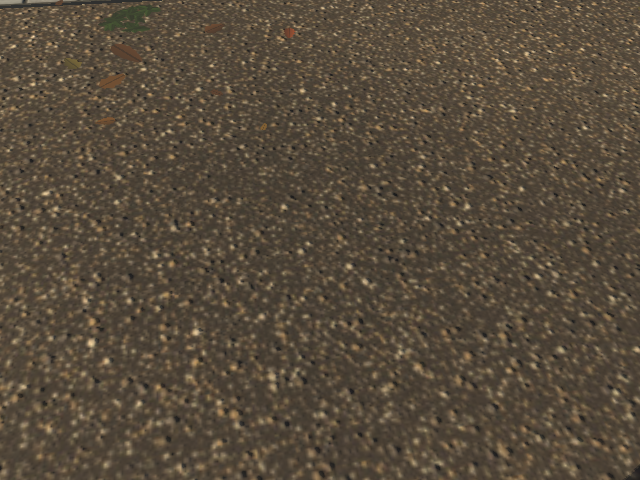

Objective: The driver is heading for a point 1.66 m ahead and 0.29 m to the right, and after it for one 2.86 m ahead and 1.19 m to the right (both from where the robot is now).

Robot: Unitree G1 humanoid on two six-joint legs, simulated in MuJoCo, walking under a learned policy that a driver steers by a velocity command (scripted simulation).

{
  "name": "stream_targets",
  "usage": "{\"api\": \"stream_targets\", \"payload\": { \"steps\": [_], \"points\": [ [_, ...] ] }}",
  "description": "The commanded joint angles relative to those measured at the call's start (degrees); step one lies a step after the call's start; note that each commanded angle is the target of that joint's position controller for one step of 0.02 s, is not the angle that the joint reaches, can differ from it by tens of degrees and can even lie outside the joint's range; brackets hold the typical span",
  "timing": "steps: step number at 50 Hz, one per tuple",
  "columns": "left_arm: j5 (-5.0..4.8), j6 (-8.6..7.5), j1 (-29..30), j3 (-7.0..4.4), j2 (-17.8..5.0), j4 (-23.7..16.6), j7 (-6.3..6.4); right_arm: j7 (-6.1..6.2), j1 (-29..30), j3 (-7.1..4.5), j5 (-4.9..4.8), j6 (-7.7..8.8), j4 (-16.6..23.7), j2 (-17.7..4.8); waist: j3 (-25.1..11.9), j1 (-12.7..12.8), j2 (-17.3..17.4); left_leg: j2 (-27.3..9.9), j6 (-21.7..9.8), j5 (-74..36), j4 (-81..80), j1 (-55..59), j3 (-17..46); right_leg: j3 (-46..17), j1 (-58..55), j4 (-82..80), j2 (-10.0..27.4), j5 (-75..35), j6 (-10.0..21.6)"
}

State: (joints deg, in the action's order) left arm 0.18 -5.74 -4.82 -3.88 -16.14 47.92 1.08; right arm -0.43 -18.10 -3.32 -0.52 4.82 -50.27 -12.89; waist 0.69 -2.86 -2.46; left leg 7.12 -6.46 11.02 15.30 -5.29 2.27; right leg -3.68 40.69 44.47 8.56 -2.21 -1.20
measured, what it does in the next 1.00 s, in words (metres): walks ahead: right foot, then left foot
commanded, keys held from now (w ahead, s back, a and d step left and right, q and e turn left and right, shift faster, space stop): w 1.00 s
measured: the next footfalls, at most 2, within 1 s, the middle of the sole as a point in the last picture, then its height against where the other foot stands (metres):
right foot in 0.22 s outside the picture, level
left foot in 0.78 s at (262, 419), level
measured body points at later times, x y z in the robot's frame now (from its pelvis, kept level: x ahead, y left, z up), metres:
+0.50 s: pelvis +0.30 -0.07 +0.00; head +0.32 -0.07 +0.45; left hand +0.33 +0.20 -0.13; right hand +0.44 -0.33 -0.12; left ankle +0.38 +0.11 -0.67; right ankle +0.29 -0.15 -0.75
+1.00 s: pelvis +0.58 +0.01 +0.00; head +0.60 +0.03 +0.45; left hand +0.69 +0.29 -0.13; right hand +0.64 -0.26 -0.12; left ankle +0.59 +0.09 -0.75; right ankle +0.62 -0.15 -0.67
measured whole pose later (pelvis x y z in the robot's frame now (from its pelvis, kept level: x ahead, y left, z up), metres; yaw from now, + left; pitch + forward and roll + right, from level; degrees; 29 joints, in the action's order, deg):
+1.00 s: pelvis +0.58 +0.01 +0.00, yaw +1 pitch +2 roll +1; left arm -0.6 -4.3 -11.2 -3.1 -16.9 49.7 0.1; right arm -1.5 -16.7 -3.2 0.2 5.5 -50.3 -14.3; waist 0.4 -1.8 -2.6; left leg 3.5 -4.3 8.4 18.2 -11.5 -3.1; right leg -1.7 34.4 59.9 6.4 14.6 1.0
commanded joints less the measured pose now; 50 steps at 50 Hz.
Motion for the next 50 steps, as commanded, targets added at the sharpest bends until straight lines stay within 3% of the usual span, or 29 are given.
{"api": "stream_targets", "payload": {
  "steps": [1, 5, 7, 9, 10, 11, 12, 13, 14, 15, 16, 17, 18, 21, 24, 28, 33, 36, 37, 38, 39, 40, 41, 42, 43, 44, 45, 47, 50],
  "points": [
    [-0.41, -0.97, 6.12, 0.00, -2.19, -4.11, -0.84, 0.82, -2.73, -1.81, -0.27, 0.58, 1.64, -9.08, 1.75, -1.63, 6.19, -14.03, -4.79, -12.91, -5.84, -2.10, 7.16, 2.70, -3.04, -9.25, -2.82, -8.29, 0.54],
    [-0.79, -1.69, 11.33, 0.50, -2.44, -6.51, -2.45, 1.00, -6.58, -1.69, -0.19, -0.05, -0.52, -8.90, 3.40, -3.17, 6.24, -17.84, -5.66, -16.17, -2.51, 7.31, 9.04, 2.95, 1.12, -14.35, -4.22, -4.30, 2.29],
    [-0.90, -2.16, 11.92, 0.58, -2.92, -7.46, -3.28, 1.35, -7.40, -1.87, -0.13, -0.67, -1.11, -9.48, 3.23, -2.44, 6.45, -19.86, -5.32, -21.16, -0.03, 11.37, 9.82, 3.17, 1.17, -16.01, -5.02, 0.17, 3.78],
    [-0.93, -2.31, 7.66, 0.03, -4.52, -6.78, -3.51, 1.58, -5.70, -2.13, -0.06, -1.08, -0.74, -10.69, 0.45, 0.59, 8.03, -19.73, -3.95, -35.01, 4.38, 12.05, 8.95, 4.95, -7.09, -17.05, -7.52, 4.74, 5.58],
    [-0.91, -2.30, 2.01, -0.78, -6.14, -5.37, -3.28, 1.50, -4.50, -2.19, 0.05, -1.26, -0.45, -11.32, -3.36, 3.83, 8.83, -18.37, -3.19, -45.79, 10.23, 11.18, 7.72, 6.67, -16.01, -17.43, -9.63, 5.09, 6.96],
    [-0.71, -2.20, -7.75, -1.88, -8.61, -2.80, -2.92, 1.29, -2.96, -1.70, 0.34, -1.32, 0.18, -10.76, -9.60, 8.71, 8.12, -15.49, -1.54, -46.83, 20.92, 6.00, 5.50, 5.32, -30.53, -17.02, -8.11, 1.87, 9.37],
    [0.17, -1.87, -18.74, -2.56, -12.38, -1.07, -2.37, 1.18, -3.42, -0.73, 1.37, -1.16, 1.41, -8.60, -18.55, 11.73, 1.27, -10.92, 0.16, -27.14, 38.79, -6.38, 3.22, -8.32, -48.67, -15.47, 3.34, 1.96, 13.39],
    [0.16, -1.55, -21.12, -2.89, -13.54, 0.81, -2.95, 0.36, -13.26, 1.03, 0.11, 0.03, 0.27, -1.51, -25.17, 6.83, -16.23, -1.04, 3.64, 19.75, 57.50, -28.14, 3.90, -35.71, -66.47, -21.83, 15.25, 11.98, 22.50],
    [-0.93, -1.32, -19.59, -1.44, -7.65, 0.53, -2.94, 0.24, -8.97, -0.05, -0.93, 0.97, -0.12, -8.34, -20.39, 9.23, -8.70, -4.37, 2.71, 21.04, 62.60, -34.83, 8.60, -36.93, -63.95, -25.85, 12.93, 20.23, 19.63],
    [-1.06, -1.09, -14.28, -0.77, -5.67, -0.51, -2.61, 0.10, -2.40, -0.74, -1.89, 1.56, 1.96, -10.64, -10.90, 8.60, -4.53, -7.44, 2.44, 15.45, 61.76, -37.73, 6.34, -27.29, -55.01, -27.30, 10.99, 18.08, 16.80],
    [-0.57, -0.93, -9.93, -0.45, -5.32, -1.40, -2.63, 0.40, 0.84, -0.60, -1.54, 1.78, 2.70, -9.99, -6.05, 6.68, 1.42, -10.33, 2.81, 10.33, 58.86, -35.47, 4.14, -21.02, -45.68, -29.17, 8.84, 11.35, 15.56],
    [-0.09, -0.96, -7.90, -0.11, -4.38, -1.67, -2.83, 0.61, 2.16, -0.99, -0.58, 1.61, 2.90, -9.43, -2.95, 5.15, 2.61, -11.92, 3.32, 7.80, 55.62, -33.75, 3.31, -16.91, -39.49, -30.75, 6.83, 5.86, 15.21],
    [0.51, -1.09, -7.40, 0.24, -3.73, -1.45, -2.96, 0.61, 0.69, -1.11, -0.35, 1.07, 2.87, -8.46, -2.84, 3.23, 0.81, -13.39, 3.50, 6.17, 53.80, -30.62, 3.41, -13.94, -36.10, -32.28, 5.35, 3.30, 14.89],
    [-0.12, -1.47, -8.30, 0.07, -4.52, -0.17, -3.02, 0.89, -0.36, -0.79, -0.19, -0.34, 2.92, -5.78, -1.74, 1.69, -1.13, -14.93, 4.98, 4.29, 47.97, -29.58, 1.86, -8.33, -31.67, -35.70, 3.76, -1.18, 15.65],
    [-0.21, -0.97, -10.46, -0.53, -6.57, 0.87, -2.08, 1.07, 6.07, -0.64, 0.39, -0.56, 5.27, -5.60, 0.06, 2.94, -0.53, -15.60, 6.68, -3.82, 38.83, -33.94, 0.81, -4.87, -31.75, -37.43, 3.11, -3.84, 15.36],
    [-0.86, -0.27, -13.85, -0.59, -7.26, 2.24, -1.39, 0.48, 14.12, 0.02, 0.19, 0.11, 7.35, -4.17, 1.14, 5.56, -0.59, -13.47, 6.63, -15.45, 23.68, -31.11, -1.22, -0.16, -32.60, -37.64, 0.62, -2.93, 12.73],
    [-1.34, 0.92, -18.45, -0.82, -7.85, 4.71, -1.19, -1.00, 21.78, 0.26, -0.59, 0.79, 10.43, -4.88, 3.09, 7.63, -1.15, -11.64, 5.22, -13.88, 15.78, -32.51, -1.50, -1.44, -41.20, -34.45, 4.47, -2.20, 12.34],
    [-1.43, 1.81, -17.35, -1.32, -9.15, 4.93, -0.73, -1.81, 19.80, -0.37, -0.57, 1.36, 10.71, -6.93, 1.38, 4.94, -2.42, -10.08, 2.91, -7.72, 13.22, -27.61, -2.15, -1.96, -45.24, -29.46, 6.37, -10.55, 10.82],
    [-1.43, 2.08, -15.98, -1.40, -9.57, 4.65, -0.63, -1.75, 15.33, -1.11, -0.45, 1.47, 9.54, -8.28, -1.34, 2.08, -2.86, -8.33, 1.76, -7.10, 11.99, -20.63, -3.76, -0.69, -44.90, -24.38, 5.26, -19.28, 9.89],
    [-1.15, 2.34, -15.50, -0.94, -8.46, 4.29, -0.56, -1.37, 6.41, -2.51, -0.28, 1.44, 6.71, -10.89, -6.90, -1.94, -1.85, -7.52, -0.02, -8.37, 11.68, -8.05, -4.40, 1.52, -41.72, -14.31, 2.26, -23.63, 8.39],
    [-0.02, 2.24, -15.75, 0.10, -6.37, 2.73, -0.43, -0.76, -4.48, -3.74, 0.52, 1.30, 4.56, -15.17, -15.55, -5.51, 3.97, -17.40, -3.87, -10.72, 13.92, 9.89, 6.53, 4.22, -29.96, 3.21, -1.29, -9.65, 6.33],
    [-0.19, 0.86, -23.41, 2.31, 1.36, 2.37, -1.11, -0.97, -7.50, -4.54, 0.63, 0.92, 3.17, -19.28, -22.50, -1.47, 19.54, -29.79, -13.54, -1.00, 8.14, 29.00, 33.60, 3.96, -6.36, 22.90, -11.97, 29.33, 2.80],
    [-1.51, -0.40, -20.47, 1.06, -4.72, 3.23, -1.46, -1.02, -7.62, -3.06, -0.06, 0.78, 3.44, -13.37, -21.84, -3.81, 14.86, -29.24, -12.81, 6.71, 3.57, 28.50, 38.71, -3.38, 0.78, 29.98, -9.81, 35.81, 3.39],
    [-2.75, -1.17, -14.75, 0.21, -7.79, 1.34, -1.69, -0.80, -2.76, -2.26, -0.15, 0.87, 4.24, -11.14, -12.74, -3.27, 11.84, -27.22, -9.99, 5.27, 2.38, 20.85, 29.99, -2.49, 4.55, 30.82, -6.88, 31.16, 4.17],
    [-2.51, -1.34, -11.57, 0.25, -7.43, 0.68, -1.41, -0.75, 1.57, -1.81, 0.15, 0.85, 5.10, -9.98, -8.20, -1.54, 7.03, -24.91, -8.45, 0.11, 1.01, 12.37, 23.26, -0.86, 2.71, 28.28, -3.93, 25.62, 4.11],
    [-1.53, -1.08, -10.12, -0.04, -6.94, 0.45, -1.13, -0.93, 4.53, -1.39, 0.56, 0.91, 5.40, -8.49, -4.72, 0.15, 5.32, -22.93, -7.76, -4.89, -0.82, 5.11, 18.76, -0.31, 0.35, 24.63, -2.28, 22.36, 3.66],
    [-1.14, -0.40, -11.19, -0.24, -6.30, 0.64, -1.09, -1.07, 5.92, -0.94, 1.10, 1.11, 5.43, -7.21, -3.88, 2.17, 6.32, -21.34, -7.14, -7.68, -2.60, 0.71, 15.59, -0.73, -3.27, 22.49, -0.87, 20.18, 3.51],
    [-1.01, 0.98, -12.92, 0.06, -3.87, 1.01, -0.97, -1.30, 5.78, -1.09, 0.79, 1.63, 4.69, -7.54, -3.20, 3.76, 6.89, -20.36, -7.76, -10.18, -5.50, -3.51, 12.13, -0.20, -6.17, 19.25, -0.24, 18.55, 2.78],
    [-0.40, 1.73, -8.58, 0.05, -3.47, -0.70, -0.69, -0.60, 3.79, -1.68, 0.62, 1.80, 3.17, -9.74, -0.68, 3.52, 5.62, -20.02, -8.28, -12.95, -8.08, -4.66, 8.22, 0.27, -2.30, 12.07, 0.29, 11.76, 1.18]
  ]
}}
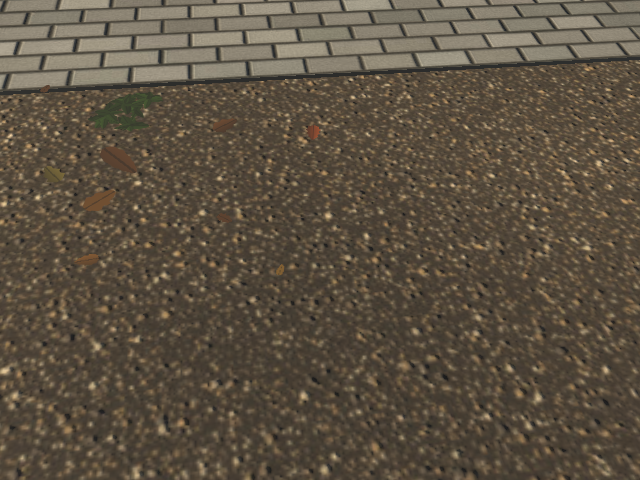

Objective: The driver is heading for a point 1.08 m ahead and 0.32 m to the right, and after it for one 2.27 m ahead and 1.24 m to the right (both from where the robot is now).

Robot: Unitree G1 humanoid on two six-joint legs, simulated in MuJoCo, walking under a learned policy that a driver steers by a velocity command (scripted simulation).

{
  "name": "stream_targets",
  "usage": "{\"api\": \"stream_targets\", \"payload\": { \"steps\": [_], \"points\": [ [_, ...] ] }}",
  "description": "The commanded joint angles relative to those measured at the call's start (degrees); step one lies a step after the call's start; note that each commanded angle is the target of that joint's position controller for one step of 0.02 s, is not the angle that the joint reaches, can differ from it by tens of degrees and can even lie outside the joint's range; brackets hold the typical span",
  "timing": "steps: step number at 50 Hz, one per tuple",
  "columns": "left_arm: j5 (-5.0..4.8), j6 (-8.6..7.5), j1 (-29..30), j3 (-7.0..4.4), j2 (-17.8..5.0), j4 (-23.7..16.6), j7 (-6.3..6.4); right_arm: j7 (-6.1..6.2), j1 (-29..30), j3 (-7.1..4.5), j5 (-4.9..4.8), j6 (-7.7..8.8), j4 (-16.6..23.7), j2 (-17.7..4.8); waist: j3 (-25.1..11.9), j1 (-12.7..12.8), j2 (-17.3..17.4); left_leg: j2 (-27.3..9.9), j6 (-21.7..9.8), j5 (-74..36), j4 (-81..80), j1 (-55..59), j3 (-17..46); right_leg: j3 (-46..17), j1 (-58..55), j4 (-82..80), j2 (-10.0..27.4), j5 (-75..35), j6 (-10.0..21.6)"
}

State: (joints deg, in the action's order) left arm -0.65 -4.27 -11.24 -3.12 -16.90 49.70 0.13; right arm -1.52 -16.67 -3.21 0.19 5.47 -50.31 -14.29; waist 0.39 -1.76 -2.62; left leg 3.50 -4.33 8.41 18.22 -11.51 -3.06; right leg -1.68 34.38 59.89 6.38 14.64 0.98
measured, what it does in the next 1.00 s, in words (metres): walks ahead: right foot, then left foot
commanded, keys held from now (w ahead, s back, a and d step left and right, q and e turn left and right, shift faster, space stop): w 0.78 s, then w+e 0.22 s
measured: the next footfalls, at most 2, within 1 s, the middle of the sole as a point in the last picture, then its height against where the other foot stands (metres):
right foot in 0.32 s outside the picture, level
left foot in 0.86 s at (272, 410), level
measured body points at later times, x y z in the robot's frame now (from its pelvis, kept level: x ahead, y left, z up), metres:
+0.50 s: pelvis +0.27 -0.07 +0.00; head +0.30 -0.08 +0.45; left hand +0.37 +0.20 -0.12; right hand +0.35 -0.35 -0.14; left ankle +0.24 +0.09 -0.66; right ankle +0.31 -0.16 -0.75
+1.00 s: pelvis +0.55 +0.00 -0.01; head +0.58 +0.01 +0.44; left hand +0.60 +0.27 -0.15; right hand +0.66 -0.28 -0.12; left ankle +0.61 +0.09 -0.75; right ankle +0.46 -0.15 -0.66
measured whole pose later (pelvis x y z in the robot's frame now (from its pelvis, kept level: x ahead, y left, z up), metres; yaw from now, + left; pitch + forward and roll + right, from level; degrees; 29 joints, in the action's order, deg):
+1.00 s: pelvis +0.55 +0.00 -0.01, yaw -4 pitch +1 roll +0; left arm -2.1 -3.7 -17.7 -3.8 -16.1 53.8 0.4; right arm -1.1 -9.0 -3.3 0.3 5.7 -49.5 -13.9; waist 1.7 0.3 -2.3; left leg -0.3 -2.4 9.4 26.9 -18.9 -5.5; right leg -2.5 24.6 66.3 2.9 21.2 2.4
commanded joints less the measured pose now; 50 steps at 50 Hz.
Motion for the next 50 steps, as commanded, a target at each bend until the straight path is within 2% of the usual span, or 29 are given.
{"api": "stream_targets", "payload": {
  "steps": [1, 6, 9, 11, 13, 14, 15, 16, 17, 18, 19, 20, 21, 22, 24, 26, 29, 33, 37, 40, 41, 42, 43, 44, 45, 46, 47, 48, 50],
  "points": [
    [0.55, 0.24, -0.27, -0.72, -2.61, -3.06, 0.23, 0.79, 1.46, -1.83, -0.15, 0.98, 2.73, -8.59, 0.09, 1.92, 5.55, -16.05, -10.02, -10.71, -11.36, 2.14, 12.44, -1.62, 5.11, -6.47, 2.44, -8.38, -1.33],
    [0.19, -0.43, 9.14, -0.09, -0.99, -5.52, -0.60, 1.59, -2.86, -1.79, -0.79, 0.33, 0.39, -9.49, 2.10, -1.27, 5.67, -13.75, -7.31, -9.53, -11.65, 4.05, 7.14, 0.85, 2.73, -22.43, -0.08, -20.68, -1.25],
    [-0.25, -0.76, 14.00, 0.16, -1.13, -7.38, -1.42, 1.65, -6.06, -1.86, -1.07, -0.35, -1.50, -9.84, 3.44, -2.98, 5.73, -15.69, -7.22, -9.28, -9.80, 9.26, 7.49, 1.25, 3.79, -26.98, -1.12, -19.40, -0.66],
    [-0.40, -1.14, 15.83, 0.16, -1.63, -8.60, -2.13, 1.84, -6.94, -2.05, -1.20, -0.99, -2.41, -10.19, 3.90, -2.94, 6.17, -17.58, -6.76, -11.38, -7.52, 13.32, 8.21, 1.09, 4.62, -29.17, -1.58, -15.90, 0.53],
    [-0.42, -1.51, 14.60, -0.17, -2.80, -8.82, -2.66, 2.10, -6.31, -2.33, -1.32, -1.57, -2.75, -10.85, 2.91, -1.39, 7.14, -18.76, -5.72, -16.66, -4.55, 15.94, 8.57, 1.61, 1.59, -30.87, -2.54, -11.81, 2.05],
    [-0.35, -1.65, 11.80, -0.66, -3.86, -8.20, -2.70, 2.18, -5.28, -2.46, -1.34, -1.82, -2.63, -11.35, 1.18, 0.45, 7.91, -18.40, -5.02, -24.13, -1.38, 16.22, 8.01, 2.85, -3.27, -31.56, -3.95, -10.15, 2.97],
    [-0.16, -1.71, 5.44, -1.64, -5.37, -6.30, -2.51, 2.26, -3.95, -2.36, -1.39, -2.13, -2.41, -11.21, -2.54, 4.07, 7.78, -16.38, -3.84, -32.96, 5.69, 15.13, 6.07, 4.67, -12.46, -33.10, -5.88, -10.82, 4.31],
    [0.16, -1.68, -4.46, -3.08, -8.50, -3.38, -2.01, 2.35, -3.84, -1.68, -0.96, -2.23, -1.80, -9.62, -9.23, 7.91, 6.16, -13.24, -2.07, -31.90, 17.55, 8.79, 3.69, 2.78, -27.67, -31.46, -4.05, -13.05, 6.51],
    [1.29, -1.43, -12.84, -4.47, -14.26, -2.04, -1.51, 2.07, -8.45, -0.05, -0.12, -1.41, -0.19, -4.76, -18.79, 8.02, -4.33, -6.56, 1.59, -11.75, 39.64, -11.69, 0.53, -18.07, -50.98, -30.87, 10.60, -11.46, 13.88],
    [0.57, -1.04, -14.79, -3.96, -12.88, -1.12, -1.81, 1.60, -10.87, 0.86, -0.39, -0.03, -1.20, -2.28, -23.90, 7.48, -12.69, -0.01, 2.85, 25.08, 51.55, -25.18, 6.56, -38.41, -58.90, -39.71, 16.90, -2.91, 18.79],
    [-0.02, -1.01, -12.01, -2.68, -8.76, -1.54, -1.73, 1.19, -5.58, -0.74, -2.01, 0.87, -0.46, -8.38, -16.66, 8.20, -7.75, -3.79, 1.91, 23.95, 57.05, -31.65, 9.88, -34.12, -53.85, -41.65, 14.81, 3.25, 15.93],
    [-0.08, -0.96, -7.20, -2.14, -7.09, -2.55, -1.55, 1.13, -1.13, -0.99, -2.66, 1.34, 0.88, -9.39, -9.42, 7.00, -4.92, -6.83, 1.20, 18.21, 56.08, -33.34, 7.97, -26.27, -45.20, -43.15, 12.93, 1.65, 13.73],
    [0.34, -0.92, -3.32, -1.64, -5.55, -3.22, -1.60, 1.47, 1.12, -1.08, -2.11, 1.26, 1.15, -8.90, -5.22, 5.34, -1.41, -9.19, 1.34, 13.27, 52.95, -31.14, 6.72, -20.64, -36.81, -45.24, 10.64, -2.11, 12.72],
    [0.94, -1.09, -0.95, -1.18, -3.97, -3.55, -1.79, 1.75, 1.24, -1.40, -1.45, 0.70, 1.07, -8.25, -2.53, 3.39, -1.38, -10.90, 1.56, 10.02, 49.65, -27.83, 6.85, -16.40, -30.39, -47.38, 8.50, -5.71, 11.89],
    [1.14, -1.57, -0.08, -1.08, -3.39, -3.11, -2.00, 1.92, -1.11, -1.21, -1.18, -0.70, 0.41, -5.65, -2.08, 1.08, -2.69, -12.06, 2.23, 7.26, 46.61, -22.92, 6.84, -12.30, -24.83, -50.64, 6.88, -8.84, 12.12],
    [0.96, -2.02, -1.25, -1.46, -4.82, -2.13, -1.70, 2.16, 0.30, -1.20, -0.81, -1.45, 1.05, -5.01, -0.73, 0.57, -1.82, -12.46, 3.32, 3.94, 42.93, -24.47, 6.42, -9.11, -23.39, -52.45, 6.57, -12.98, 12.89],
    [0.79, -1.75, -4.10, -1.79, -6.03, -0.66, -0.76, 2.08, 5.99, -1.17, -0.29, -1.36, 2.90, -4.78, 0.73, 1.81, -0.59, -12.50, 4.58, -5.03, 33.14, -28.27, 6.17, -5.69, -25.31, -53.38, 5.88, -16.63, 12.32],
    [0.13, -1.28, -7.50, -1.89, -6.86, 0.95, -0.08, 1.24, 13.84, -0.42, -0.68, -0.77, 4.88, -3.28, 2.31, 4.43, -0.59, -10.10, 4.58, -14.17, 19.77, -25.42, 3.84, -1.55, -26.53, -53.78, 4.16, -15.59, 10.44],
    [-0.38, -0.33, -11.34, -2.19, -7.37, 3.30, 0.10, 0.07, 19.62, -0.08, -1.23, -0.34, 7.19, -3.71, 4.09, 6.12, -0.70, -8.85, 3.56, -12.23, 13.55, -26.45, 3.83, -2.00, -33.51, -51.28, 7.05, -15.33, 10.16],
    [-0.69, 0.52, -11.13, -2.63, -8.11, 3.98, 0.43, -0.70, 19.11, -0.52, -1.25, 0.22, 7.92, -5.51, 3.37, 4.36, -1.61, -7.74, 1.51, -6.20, 10.76, -22.88, 3.85, -3.47, -37.47, -47.00, 9.22, -20.99, 8.86],
    [-0.76, 0.78, -10.17, -2.73, -8.53, 3.86, 0.47, -0.67, 16.11, -1.09, -1.18, 0.46, 7.32, -6.66, 1.71, 2.27, -2.24, -6.32, 0.76, -4.35, 9.85, -17.71, 2.84, -3.57, -37.41, -43.48, 8.77, -27.73, 8.24],
    [-0.76, 1.08, -9.00, -2.51, -8.10, 3.58, 0.49, -0.40, 9.02, -2.23, -1.01, 0.63, 5.24, -8.52, -2.33, -1.61, -1.82, -4.58, -0.45, -4.55, 8.30, -7.67, 1.37, -2.15, -35.77, -35.62, 6.31, -35.01, 7.04],
    [-0.14, 1.11, -8.86, -1.62, -6.03, 2.65, 0.50, 0.19, -1.54, -3.67, -0.38, 0.74, 2.53, -12.09, -10.18, -5.63, 0.43, -8.60, -2.87, -6.32, 10.94, 9.32, 5.03, -0.04, -27.56, -22.11, 2.92, -30.35, 5.19],
    [0.28, 0.21, -15.02, 0.24, 0.38, 1.57, 0.15, 0.65, -8.67, -5.18, 0.54, 0.34, 1.18, -17.91, -19.38, -4.68, 12.83, -23.94, -10.56, 0.76, 9.48, 33.50, 27.88, 4.10, -3.78, 1.11, -6.08, -8.24, 0.66],
    [-0.37, -0.96, -14.91, 0.25, -0.43, 2.30, -0.01, 0.59, -9.88, -4.00, 0.03, 0.10, 1.08, -14.16, -23.81, -5.47, 17.64, -28.14, -12.53, 7.22, 1.15, 35.21, 42.83, -4.01, 4.08, 11.06, -8.72, 19.04, 0.56],
    [-2.11, -1.42, -10.21, -1.41, -5.92, 1.22, -0.11, 0.74, -6.12, -2.87, -0.23, 0.21, 1.35, -10.71, -15.24, -5.25, 13.28, -26.17, -9.46, 11.03, -0.25, 28.32, 35.49, -6.26, 8.77, 15.53, -5.40, 16.54, 1.42],
    [-2.42, -1.42, -6.67, -1.53, -6.19, 0.11, 0.09, 0.88, -1.52, -2.25, -0.28, 0.30, 2.21, -8.82, -9.26, -3.73, 10.59, -24.48, -7.43, 9.89, -1.79, 19.99, 27.82, -4.48, 9.19, 14.45, -2.31, 11.38, 1.97],
    [-1.79, -1.04, -5.06, -1.80, -5.68, -0.04, 0.44, 0.74, 2.56, -1.66, -0.09, 0.50, 2.41, -6.78, -4.94, -1.96, 8.12, -22.27, -6.34, 7.42, -4.45, 12.13, 22.16, -3.88, 7.01, 11.23, -0.31, 6.92, 1.92],
    [-1.45, 0.75, -7.52, -2.21, -3.45, 0.79, 0.60, 0.58, 6.38, -1.22, 0.63, 1.12, 2.16, -4.65, -1.85, 1.41, 10.13, -19.29, -4.95, 2.78, -8.41, 3.31, 13.92, -4.39, 0.53, 7.54, 1.99, 1.92, 1.77]
  ]
}}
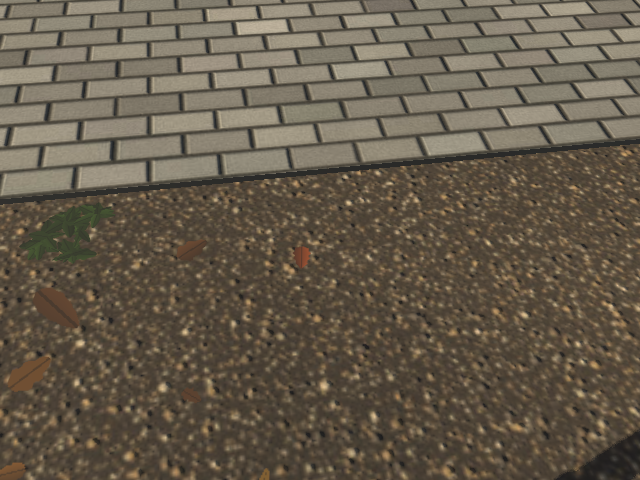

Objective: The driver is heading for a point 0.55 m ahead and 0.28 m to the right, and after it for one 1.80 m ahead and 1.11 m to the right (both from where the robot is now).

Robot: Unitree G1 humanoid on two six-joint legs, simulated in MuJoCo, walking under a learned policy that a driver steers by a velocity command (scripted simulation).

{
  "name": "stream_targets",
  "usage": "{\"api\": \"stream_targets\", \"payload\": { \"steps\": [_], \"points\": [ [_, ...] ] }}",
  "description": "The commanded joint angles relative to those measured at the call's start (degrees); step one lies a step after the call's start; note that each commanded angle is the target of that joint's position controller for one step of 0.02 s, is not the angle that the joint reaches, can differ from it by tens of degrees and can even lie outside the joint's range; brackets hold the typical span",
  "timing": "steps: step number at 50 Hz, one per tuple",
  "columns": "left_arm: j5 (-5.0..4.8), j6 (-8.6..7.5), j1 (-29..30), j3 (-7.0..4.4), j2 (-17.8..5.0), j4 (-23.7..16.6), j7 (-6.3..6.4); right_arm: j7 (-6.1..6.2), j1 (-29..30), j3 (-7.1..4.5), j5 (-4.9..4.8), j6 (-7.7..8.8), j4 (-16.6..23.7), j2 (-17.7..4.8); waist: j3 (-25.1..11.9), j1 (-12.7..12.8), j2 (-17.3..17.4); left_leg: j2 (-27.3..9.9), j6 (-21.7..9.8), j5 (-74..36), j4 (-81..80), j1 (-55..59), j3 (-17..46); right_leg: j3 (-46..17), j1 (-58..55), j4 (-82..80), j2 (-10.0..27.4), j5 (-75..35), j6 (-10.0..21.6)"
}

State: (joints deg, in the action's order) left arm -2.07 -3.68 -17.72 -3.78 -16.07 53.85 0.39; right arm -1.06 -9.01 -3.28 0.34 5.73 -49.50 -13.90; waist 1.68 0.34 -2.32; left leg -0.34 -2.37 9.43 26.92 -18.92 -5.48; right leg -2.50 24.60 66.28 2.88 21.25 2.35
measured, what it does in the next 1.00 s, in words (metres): walks ahead, turning right: right foot, then left foot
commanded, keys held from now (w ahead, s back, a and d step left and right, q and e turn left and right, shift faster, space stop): w+e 0.26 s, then e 0.74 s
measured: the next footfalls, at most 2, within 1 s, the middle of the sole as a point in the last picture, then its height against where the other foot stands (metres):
right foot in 0.40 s outside the picture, level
left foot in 0.90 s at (314, 474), level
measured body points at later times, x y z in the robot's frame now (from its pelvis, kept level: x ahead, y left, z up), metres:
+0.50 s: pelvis +0.24 -0.06 -0.02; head +0.29 -0.09 +0.43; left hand +0.47 +0.16 -0.12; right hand +0.26 -0.36 -0.14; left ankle +0.14 +0.11 -0.63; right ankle +0.32 -0.15 -0.74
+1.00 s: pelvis +0.36 -0.05 +0.00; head +0.40 -0.06 +0.45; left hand +0.66 +0.10 -0.10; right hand +0.33 -0.37 -0.09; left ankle +0.45 +0.04 -0.74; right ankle +0.29 -0.14 -0.68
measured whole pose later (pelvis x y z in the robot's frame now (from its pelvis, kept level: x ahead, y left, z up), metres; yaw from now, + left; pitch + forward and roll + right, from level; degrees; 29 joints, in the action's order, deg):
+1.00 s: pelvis +0.36 -0.05 +0.00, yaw -35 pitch +2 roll +0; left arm -0.8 2.4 -9.0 -5.1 -18.9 37.2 1.7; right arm 1.2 -7.8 -3.8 1.4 1.6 -43.6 -15.8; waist 1.2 0.1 -2.3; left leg 0.1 0.2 12.6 29.1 -19.0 2.2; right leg -8.9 27.9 56.8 -8.1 29.4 -0.8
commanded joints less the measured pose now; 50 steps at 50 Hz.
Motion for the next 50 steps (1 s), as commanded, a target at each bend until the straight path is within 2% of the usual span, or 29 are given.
{"api": "stream_targets", "payload": {
  "steps": [1, 4, 7, 13, 15, 17, 18, 19, 20, 21, 22, 23, 24, 25, 26, 28, 31, 34, 36, 38, 41, 43, 44, 45, 46, 47, 48, 49, 50],
  "points": [
    [-0.07, 0.92, -1.72, -1.47, -2.88, -3.16, 0.29, 0.15, -0.89, -1.26, 0.56, 1.12, 1.02, -5.07, -2.45, -0.02, 9.31, -15.05, -7.16, -0.73, -18.37, 9.00, 13.40, -3.35, 9.50, 0.67, 5.62, -5.91, 0.20],
    [0.34, 2.08, 0.99, -1.78, -2.31, -4.75, 0.43, 0.86, -1.85, -1.90, 0.89, 1.52, -0.23, -6.79, -0.21, 0.44, 6.77, -14.88, -7.73, -7.29, -20.04, 8.89, 6.88, -4.21, 13.67, -3.39, 5.71, -12.43, -0.68],
    [0.77, 1.70, 4.74, -1.78, -1.88, -6.25, -0.29, 1.76, -3.15, -2.14, 0.91, 1.16, -1.01, -7.70, 0.79, -0.27, 5.79, -14.11, -7.12, -10.64, -20.47, 11.34, 1.70, -3.53, 15.69, -12.44, 5.05, -20.76, -1.26],
    [1.04, 1.39, 16.14, -0.54, -0.26, -11.16, -2.56, 2.63, -7.96, -2.91, -0.25, -0.47, -2.49, -10.04, 4.46, -4.36, 3.84, -15.99, -6.38, -14.22, -19.27, 19.76, -4.50, 2.82, 17.19, -26.34, 3.99, -23.45, -0.02],
    [1.37, 1.41, 17.46, -0.64, -0.66, -12.92, -3.35, 2.85, -7.25, -3.18, -0.67, -1.71, -2.36, -10.82, 4.99, -3.69, 4.55, -16.40, -5.37, -27.28, -14.33, 22.38, -6.58, 5.52, 15.91, -29.21, 2.24, -19.65, 0.86],
    [1.63, 1.46, 13.75, -1.66, -2.76, -13.46, -3.86, 3.46, -5.78, -3.67, -1.45, -2.87, -1.52, -12.58, 0.88, -0.93, 7.17, -16.10, -3.80, -47.81, -5.58, 23.79, -7.70, 9.02, 8.39, -29.44, -1.83, -14.54, 2.42],
    [1.34, 1.41, 8.48, -2.59, -4.61, -12.57, -3.97, 3.68, -4.74, -3.86, -1.77, -3.37, -1.01, -13.22, -2.23, 1.94, 7.98, -15.36, -2.80, -53.29, 1.81, 23.39, -7.88, 9.97, 2.10, -30.44, -4.14, -13.31, 3.61],
    [1.22, 1.26, 0.46, -4.17, -7.62, -10.68, -3.51, 3.68, -3.18, -3.74, -2.17, -3.56, -0.40, -13.18, -6.46, 6.30, 6.84, -13.18, -0.73, -49.91, 12.69, 20.18, -8.49, 9.67, -9.00, -35.88, -6.31, -19.09, 5.42],
    [1.49, 1.57, -4.55, -5.77, -12.16, -9.73, -2.01, 3.38, -4.43, -3.13, -1.16, -2.96, 0.31, -11.50, -10.54, 8.29, 0.78, -9.62, 3.26, -29.76, 28.80, 8.71, -8.58, 1.30, -23.37, -38.43, -1.76, -35.88, 8.15],
    [2.25, 2.02, -1.98, -6.02, -17.78, -10.72, -0.95, 2.37, -9.99, -0.96, 2.68, -1.81, 2.05, -3.39, -15.62, 0.34, -14.21, 0.91, 7.03, 30.54, 49.75, -12.88, -4.66, -20.12, -40.81, -31.68, 12.38, -66.84, 16.75],
    [2.86, 1.53, -3.12, -5.21, -16.08, -13.33, -1.75, 1.49, -11.33, -0.87, 0.38, -0.40, 2.26, -6.67, -29.72, 3.04, -7.06, 2.95, 6.86, 33.38, 58.13, -16.94, 9.18, -35.87, -45.73, -38.19, 19.47, -57.10, 24.60],
    [2.56, 1.28, -0.85, -4.55, -12.99, -14.13, -2.10, 1.44, -4.03, -1.67, -2.06, 0.01, 3.77, -9.20, -24.12, 4.80, -1.35, 0.35, 5.45, 27.73, 57.24, -19.86, 11.07, -29.37, -40.85, -41.19, 16.35, -51.34, 21.73],
    [1.21, 1.07, 3.22, -3.95, -10.46, -14.19, -1.96, 1.98, -1.21, -1.56, -1.95, -0.11, 4.64, -8.76, -15.59, 3.08, 1.41, -1.74, 4.86, 21.89, 52.37, -22.13, 10.03, -23.14, -32.37, -42.85, 13.19, -44.68, 18.53],
    [0.80, 1.15, 6.46, -3.33, -8.50, -14.88, -1.66, 2.78, -0.81, -1.83, -0.78, -0.80, 3.90, -9.12, -10.95, 1.22, 3.45, -3.63, 5.05, 18.48, 48.71, -20.16, 10.01, -19.86, -24.06, -44.67, 11.11, -41.42, 16.48],
    [1.41, 1.36, 8.50, -3.07, -7.76, -15.53, -1.29, 3.22, -1.53, -2.29, -0.23, -1.77, 4.09, -10.02, -9.23, -0.72, 2.53, -4.42, 5.04, 16.45, 46.03, -16.27, 10.46, -17.95, -17.32, -46.14, 9.89, -40.63, 15.79],
    [2.54, 1.52, 9.32, -3.17, -8.36, -16.24, -0.98, 3.50, -2.89, -2.47, 0.14, -3.23, 4.54, -9.29, -8.75, -2.43, 0.69, -3.88, 5.34, 14.90, 41.71, -12.02, 9.99, -15.74, -10.91, -47.32, 8.16, -42.37, 15.23],
    [2.08, 1.97, 8.13, -3.68, -10.13, -16.47, 0.03, 4.00, -1.87, -2.01, 0.58, -3.94, 5.40, -7.77, -10.25, -2.29, -0.64, -2.38, 6.79, 11.16, 34.03, -12.45, 9.84, -13.98, -10.20, -46.37, 6.44, -44.42, 14.30],
    [1.36, 3.43, 8.29, -3.65, -10.32, -17.23, 1.15, 4.01, 1.24, -1.84, 0.34, -4.61, 6.55, -7.80, -10.76, -1.17, -2.15, -1.48, 7.83, 6.33, 27.33, -13.05, 10.82, -15.60, -10.57, -46.24, 4.95, -31.47, 12.10],
    [1.40, 4.23, 8.65, -3.53, -10.17, -17.71, 1.60, 3.84, 3.67, -1.79, 0.03, -4.81, 7.47, -7.89, -9.46, -0.33, -3.48, -0.68, 8.04, 4.65, 22.92, -12.58, 11.37, -17.50, -9.80, -46.58, 3.95, -21.72, 10.81],
    [1.61, 4.71, 8.59, -3.49, -10.12, -17.99, 1.76, 3.62, 5.26, -1.74, -0.14, -4.52, 8.22, -7.97, -8.15, 0.38, -4.91, 0.19, 7.99, 4.79, 18.84, -11.72, 11.84, -19.73, -9.79, -46.24, 3.53, -16.98, 10.37],
    [1.66, 5.21, 8.31, -3.40, -9.89, -18.51, 1.63, 3.04, 5.50, -1.83, -0.35, -3.46, 8.84, -8.49, -8.09, 0.77, -6.50, 1.54, 7.31, 7.56, 13.02, -8.94, 12.09, -23.23, -12.12, -43.17, 3.85, -21.62, 10.15],
    [1.27, 5.55, 9.18, -3.17, -9.56, -19.24, 1.60, 2.46, 3.46, -2.05, -0.55, -2.71, 8.70, -8.82, -8.64, -0.50, -7.15, 2.03, 6.13, 6.31, 5.37, -4.56, 11.67, -25.33, -13.72, -40.31, 3.30, -27.13, 9.11],
    [0.85, 5.82, 10.17, -2.96, -9.21, -19.74, 1.73, 2.13, 1.10, -2.29, -0.58, -2.37, 8.07, -9.04, -8.49, -2.18, -6.99, 1.63, 5.15, 0.43, -2.49, 0.26, 10.86, -25.07, -12.76, -38.46, 1.77, -26.59, 7.47],
    [0.94, 6.00, 9.22, -2.48, -7.64, -20.19, 1.90, 2.09, -0.68, -2.95, -0.08, -2.24, 7.75, -11.23, -9.19, -2.09, -4.40, -3.70, 3.17, -6.44, -6.23, 7.18, 13.85, -23.21, -8.90, -34.58, -0.87, -19.06, 4.83],
    [1.81, 6.02, 5.18, -1.59, -4.04, -20.05, 1.83, 2.52, 0.40, -3.57, 0.75, -2.81, 8.74, -14.93, -10.31, 1.27, 9.18, -16.58, -2.03, -21.05, -6.60, 13.74, 24.53, -13.59, -1.63, -21.71, -8.00, 3.41, 1.40],
    [1.42, 5.34, 5.87, -2.65, -7.68, -22.23, 1.61, 2.27, -1.01, -3.84, 2.68, -3.34, 8.20, -15.97, -8.29, 1.32, 21.69, -24.10, -12.29, -31.09, -7.76, 14.09, 37.41, -6.77, 9.94, -10.95, -12.69, 18.63, -1.57],
    [1.92, 4.97, 4.09, -3.93, -12.11, -20.80, 1.37, 2.31, 0.24, -3.25, 1.89, -3.35, 9.62, -12.92, -8.52, 1.00, 15.38, -24.25, -13.86, -31.32, -6.62, 14.59, 34.53, -7.76, 11.67, -1.01, -8.58, 16.01, -3.58],
    [1.25, 5.33, 4.19, -4.51, -12.90, -19.41, 1.29, 2.53, 1.73, -2.69, 1.26, -3.54, 10.22, -10.28, -7.77, 0.89, 11.02, -20.13, -11.09, -29.47, -5.14, 14.20, 27.07, -6.96, 12.00, 2.39, -7.63, 11.79, -4.72],
    [0.97, 6.16, 3.87, -4.41, -11.37, -18.35, 1.55, 2.66, 2.97, -2.43, 0.72, -3.89, 10.79, -9.39, -7.08, 1.31, 8.77, -16.66, -8.65, -26.27, -4.48, 14.08, 22.17, -6.01, 12.28, 4.14, -6.84, 9.04, -5.90]
  ]
}}
Velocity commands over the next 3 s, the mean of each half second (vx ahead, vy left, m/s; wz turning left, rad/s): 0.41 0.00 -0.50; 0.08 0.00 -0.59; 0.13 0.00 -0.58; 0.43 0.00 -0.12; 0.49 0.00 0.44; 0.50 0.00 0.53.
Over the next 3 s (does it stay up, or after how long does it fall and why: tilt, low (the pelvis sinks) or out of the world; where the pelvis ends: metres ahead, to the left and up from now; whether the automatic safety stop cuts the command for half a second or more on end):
stays up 0.95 -0.62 0.00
